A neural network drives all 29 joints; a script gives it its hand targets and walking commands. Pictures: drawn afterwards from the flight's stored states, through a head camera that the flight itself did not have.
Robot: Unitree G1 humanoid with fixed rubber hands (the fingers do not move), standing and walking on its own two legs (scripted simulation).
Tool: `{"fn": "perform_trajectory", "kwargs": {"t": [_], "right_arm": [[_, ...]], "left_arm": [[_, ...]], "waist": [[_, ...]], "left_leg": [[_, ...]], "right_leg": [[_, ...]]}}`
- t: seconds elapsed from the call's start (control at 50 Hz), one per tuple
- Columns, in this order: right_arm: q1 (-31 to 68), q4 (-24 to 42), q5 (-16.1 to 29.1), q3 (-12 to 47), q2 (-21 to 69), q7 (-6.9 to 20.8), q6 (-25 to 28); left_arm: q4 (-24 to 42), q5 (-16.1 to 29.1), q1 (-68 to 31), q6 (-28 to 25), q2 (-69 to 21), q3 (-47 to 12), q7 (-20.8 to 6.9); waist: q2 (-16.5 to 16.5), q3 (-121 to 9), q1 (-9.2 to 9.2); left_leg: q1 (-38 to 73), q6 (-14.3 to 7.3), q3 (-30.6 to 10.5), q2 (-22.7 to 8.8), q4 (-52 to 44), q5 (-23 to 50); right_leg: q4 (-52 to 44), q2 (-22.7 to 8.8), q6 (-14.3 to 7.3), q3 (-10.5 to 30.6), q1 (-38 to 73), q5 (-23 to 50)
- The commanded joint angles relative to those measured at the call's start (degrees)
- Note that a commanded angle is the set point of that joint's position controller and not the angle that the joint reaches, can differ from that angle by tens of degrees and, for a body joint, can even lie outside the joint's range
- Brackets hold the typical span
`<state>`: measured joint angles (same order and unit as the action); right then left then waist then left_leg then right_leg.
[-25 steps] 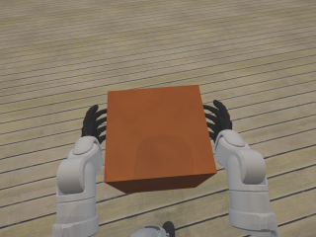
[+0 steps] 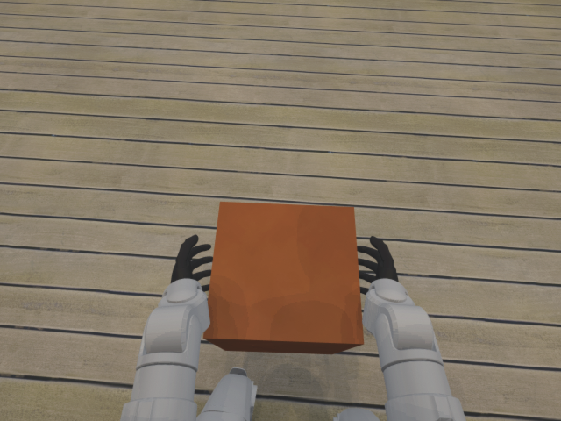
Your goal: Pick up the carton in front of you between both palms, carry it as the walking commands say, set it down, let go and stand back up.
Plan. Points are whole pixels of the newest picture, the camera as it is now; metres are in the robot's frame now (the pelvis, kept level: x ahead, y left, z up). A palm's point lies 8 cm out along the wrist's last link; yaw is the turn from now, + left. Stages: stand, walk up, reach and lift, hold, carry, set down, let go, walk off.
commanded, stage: carry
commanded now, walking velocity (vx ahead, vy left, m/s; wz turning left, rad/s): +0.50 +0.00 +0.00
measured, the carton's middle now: (282, 286) +0.34 +0.03 -0.12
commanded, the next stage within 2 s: none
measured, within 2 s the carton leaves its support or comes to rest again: neither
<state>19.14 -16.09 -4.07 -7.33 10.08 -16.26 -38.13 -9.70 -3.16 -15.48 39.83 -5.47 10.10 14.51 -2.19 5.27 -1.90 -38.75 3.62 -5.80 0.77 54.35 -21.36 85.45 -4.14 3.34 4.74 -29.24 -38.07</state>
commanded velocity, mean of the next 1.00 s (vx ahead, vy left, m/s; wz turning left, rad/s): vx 0.50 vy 0.00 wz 0.00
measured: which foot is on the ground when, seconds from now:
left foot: down 0.00-0.20, up 0.22-0.50, down 0.52-0.74, up 0.76-1.00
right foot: up 0.00-0.18, down 0.20-0.56, up 0.58-0.70, down 0.72-1.00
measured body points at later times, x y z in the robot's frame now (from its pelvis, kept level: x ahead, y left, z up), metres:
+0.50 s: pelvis +0.31 +0.00 +0.07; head +0.28 +0.00 +0.52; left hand +0.60 +0.16 +0.08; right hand +0.62 -0.13 +0.09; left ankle +0.29 +0.11 -0.67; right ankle +0.27 -0.10 -0.68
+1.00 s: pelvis +0.66 +0.02 +0.06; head +0.68 +0.02 +0.51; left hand +0.90 +0.21 +0.14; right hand +0.96 -0.08 +0.13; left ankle +0.74 +0.14 -0.66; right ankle +0.49 -0.07 -0.67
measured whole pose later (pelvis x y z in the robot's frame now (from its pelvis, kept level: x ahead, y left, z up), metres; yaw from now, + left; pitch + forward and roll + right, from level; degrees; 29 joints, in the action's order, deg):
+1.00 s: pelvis +0.66 +0.02 +0.06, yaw +6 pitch +5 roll +3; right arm 5.2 23.5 -4.6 -0.9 7.4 -13.0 -64.2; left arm 26.5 -3.1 -3.7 66.9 -7.3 0.9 12.9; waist -2.7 -4.0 -3.2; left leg -30.3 -0.5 10.6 -0.3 34.5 -12.6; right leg 18.0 -3.0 -0.7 -9.4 2.9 -24.5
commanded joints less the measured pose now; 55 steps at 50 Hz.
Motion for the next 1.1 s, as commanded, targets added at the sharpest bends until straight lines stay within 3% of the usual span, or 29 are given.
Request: {"fn": "perform_trajectory", "kwargs": {"t": [0.0,0.04,0.08,0.12,0.14,0.16,0.18,0.22,0.32,0.44,0.48,0.5,0.52,0.58,0.62,0.66,0.68,0.7,0.72,0.74,0.78,0.8,0.88,0.94,0.98,1.0,1.02,1.04,1.08], "right_arm": [[22.68,3.64,7.61,28.95,54.22,15.44,5.13],[21.54,-5.28,3.12,25.14,55.34,15.99,7.04],[23.25,-10.73,-1.66,19.06,54.49,17.71,10.54],[29.09,-9.94,-0.69,19.94,56.61,18.75,12.92],[32.61,-7.80,0.90,21.42,58.34,18.34,13.16],[33.92,-7.19,1.89,22.39,59.54,17.44,12.51],[32.04,-9.50,1.81,21.84,59.15,16.23,11.33],[23.91,-11.84,1.80,22.59,58.89,13.86,8.92],[14.61,-10.16,2.20,23.99,57.52,14.97,5.37],[16.68,-0.91,7.17,27.68,61.43,16.93,0.64],[15.97,3.70,9.95,30.68,62.21,17.55,-2.31],[14.28,5.27,10.85,31.41,61.57,17.76,-4.10],[13.04,8.90,12.17,32.55,61.13,17.92,-5.73],[13.66,22.72,15.97,37.59,62.20,17.92,-9.02],[13.98,30.42,18.30,40.63,59.77,17.74,-11.67],[12.98,34.27,19.78,42.36,57.80,18.04,-14.71],[11.51,35.44,20.44,42.60,56.47,18.30,-16.10],[12.33,37.77,21.29,43.49,55.52,18.68,-17.57],[11.51,39.74,21.65,43.90,54.70,19.02,-19.03],[13.97,41.75,23.05,45.11,53.90,19.53,-20.33],[10.64,41.45,22.81,44.14,53.16,19.59,-21.55],[8.59,41.82,22.13,44.00,53.62,19.31,-22.10],[4.42,42.88,19.27,42.21,51.86,17.59,-24.96],[4.74,45.24,18.56,41.29,51.54,16.96,-27.25],[7.42,47.31,18.48,41.47,50.23,17.09,-28.83],[8.06,47.12,18.97,41.35,49.47,17.26,-29.77],[10.21,46.20,19.36,40.87,48.50,17.40,-30.67],[9.99,44.74,19.68,40.37,49.24,17.62,-31.81],[14.86,46.29,21.67,42.46,52.10,18.46,-32.97]], "left_arm": [[-4.22,14.46,-31.20,-3.67,-62.31,-38.25,-17.69],[-10.58,9.75,-25.33,-6.08,-59.63,-33.49,-18.92],[-15.06,3.57,-23.36,-9.90,-58.39,-27.59,-19.88],[-14.93,2.70,-29.80,-13.21,-60.77,-25.36,-19.83],[-14.78,3.75,-33.67,-14.23,-62.92,-25.50,-19.19],[-15.18,4.24,-36.14,-14.23,-63.30,-25.75,-18.08],[-17.03,3.37,-33.65,-13.48,-62.06,-24.78,-16.84],[-15.41,2.24,-30.98,-11.37,-60.70,-24.36,-14.48],[-10.74,2.47,-22.13,-6.60,-60.13,-25.69,-14.51],[-4.49,6.17,-22.54,-1.69,-63.55,-29.79,-16.54],[-0.05,8.11,-22.97,1.03,-64.47,-31.67,-16.09],[1.28,8.80,-21.94,2.80,-64.34,-32.50,-15.86],[3.63,10.05,-20.57,4.43,-64.44,-34.08,-15.80],[15.62,15.36,-21.49,8.52,-65.60,-40.83,-16.87],[20.29,16.84,-18.37,10.61,-63.43,-42.16,-16.74],[24.65,17.07,-14.99,12.66,-61.52,-42.33,-16.32],[27.12,17.39,-15.14,13.76,-60.65,-42.40,-16.25],[28.56,17.28,-13.33,14.79,-59.39,-42.22,-16.23],[29.96,17.89,-13.07,15.80,-58.38,-42.94,-16.30],[32.00,17.51,-14.06,16.66,-58.27,-42.07,-16.13],[37.86,19.67,-15.94,18.69,-59.19,-45.56,-16.48],[39.94,20.84,-16.83,19.60,-58.86,-46.64,-16.79],[44.37,23.15,-16.17,24.00,-53.80,-47.22,-17.85],[45.27,23.41,-15.37,26.78,-51.72,-46.24,-18.63],[44.90,23.07,-16.29,28.32,-49.86,-44.97,-19.12],[45.52,23.17,-17.83,29.40,-49.28,-44.69,-19.12],[45.68,23.41,-19.08,30.59,-49.46,-44.66,-19.24],[42.76,23.08,-18.71,31.51,-48.90,-44.11,-19.21],[40.93,22.30,-19.60,32.13,-51.97,-43.16,-19.25]], "waist": [[9.33,-37.80,5.40],[6.90,-38.80,3.97],[7.50,-34.97,1.79],[2.18,-32.39,-0.49],[-4.22,-32.52,-1.02],[-13.88,-31.65,-0.87],[-16.12,-31.44,0.24],[-8.50,-28.70,0.84],[-3.72,-28.08,0.09],[-3.40,-27.30,1.62],[5.45,-26.33,2.55],[14.58,-25.61,2.67],[17.49,-24.11,3.02],[9.69,-22.79,4.61],[9.46,-26.04,4.61],[9.21,-30.08,2.15],[6.86,-32.46,1.50],[-2.34,-33.49,-0.27],[-15.35,-31.62,0.39],[-14.56,-27.82,-0.09],[-1.16,-25.24,0.17],[-0.21,-23.97,-0.02],[-4.60,-22.03,0.44],[-9.34,-24.29,2.01],[-7.11,-28.88,4.16],[2.81,-30.87,5.30],[16.80,-31.75,3.71],[12.22,-31.37,3.74],[3.69,-26.15,3.52]], "left_leg": [[56.67,-14.45,-23.54,-17.05,-18.29,44.40],[46.65,-12.21,-17.09,-17.42,-22.63,34.57],[30.02,-7.12,-3.70,-11.52,-27.18,24.69],[17.70,-4.25,2.87,-7.05,-21.31,16.57],[11.81,-3.71,5.79,-3.47,-15.45,7.80],[4.58,-2.97,8.58,0.65,-6.10,-4.65],[5.17,-4.30,8.01,1.23,0.02,-11.29],[5.36,-4.97,5.26,-1.85,0.75,-10.79],[16.08,-3.78,11.28,-1.79,-22.59,-3.11],[32.24,-3.49,14.28,-4.53,-36.67,10.24],[40.74,-6.35,2.17,-13.55,-38.69,8.19],[49.47,-9.97,-8.01,-20.27,-38.22,18.97],[56.88,-13.58,-9.97,-22.79,-36.81,30.54],[59.35,-13.01,-6.14,-21.04,-34.92,41.86],[59.43,-10.65,0.12,-18.76,-31.61,48.36],[46.94,-6.20,12.03,-13.88,-24.90,52.12],[35.78,-3.62,15.65,-11.07,-18.60,45.98],[20.48,-1.22,17.37,-8.02,-7.09,31.17],[3.44,-0.16,15.86,-1.33,3.84,0.67],[-4.86,-2.06,11.04,-0.46,11.01,-11.40],[-11.03,-3.76,9.01,-3.73,12.20,-10.50],[-14.16,-4.13,10.39,-4.31,7.04,-9.37],[2.76,-3.94,15.44,-1.42,-16.14,4.83],[25.42,-4.44,24.11,4.90,-28.45,20.23],[46.64,-6.75,21.32,1.52,-29.44,22.27],[56.18,-12.22,3.49,-9.61,-30.85,17.43],[58.06,-18.95,-20.98,-24.55,-36.43,22.89],[54.92,-21.18,-25.74,-25.89,-39.18,22.93],[45.68,-17.77,-14.66,-23.92,-40.12,21.39]], "right_leg": [[-12.71,-1.33,-1.06,-0.70,-30.65,-3.55],[-33.10,-2.33,-1.07,-1.82,-15.34,7.86],[-51.88,1.41,-1.17,-8.79,7.38,28.03],[-58.57,4.47,-2.03,-12.69,27.38,39.81],[-59.29,1.27,-3.50,-7.54,35.07,36.51],[-65.09,-10.32,-7.73,10.83,37.38,26.73],[-72.75,-17.08,-11.21,24.09,33.63,12.77],[-76.30,-19.34,-12.91,27.66,28.25,-5.24],[-76.24,-14.66,-10.08,8.51,25.61,23.42],[-67.56,-8.36,-6.34,-6.83,22.40,24.06],[-53.11,-4.59,-4.02,-11.59,10.84,23.64],[-44.62,-1.01,-2.26,-14.98,-2.62,16.88],[-41.82,0.36,-2.00,-14.52,-13.34,9.11],[-44.37,1.13,-2.38,-13.96,-16.49,7.47],[-48.86,2.57,-2.60,-16.24,-11.18,12.43],[-63.02,4.79,-3.32,-19.78,12.86,25.15],[-63.64,3.29,-4.67,-17.75,29.37,29.83],[-66.31,-6.02,-8.59,-3.18,42.53,26.33],[-69.11,-17.47,-15.50,16.35,50.86,41.86],[-67.21,-20.22,-19.73,20.81,53.18,65.72],[-63.77,-17.48,-16.04,10.75,55.57,72.77],[-63.76,-16.20,-13.70,7.16,58.33,72.49],[-67.31,-10.69,-9.60,-4.86,44.67,72.57],[-58.78,-6.92,-6.81,-15.36,34.45,88.19],[-43.75,-3.41,-4.19,-18.19,21.77,71.52],[-28.15,0.59,-3.09,-16.73,8.15,51.10],[-12.07,7.41,-2.50,-12.52,-2.50,14.05],[-3.52,5.53,-4.16,-3.38,-5.64,10.28],[-7.02,-0.61,-6.64,-2.04,-7.66,15.67]]}}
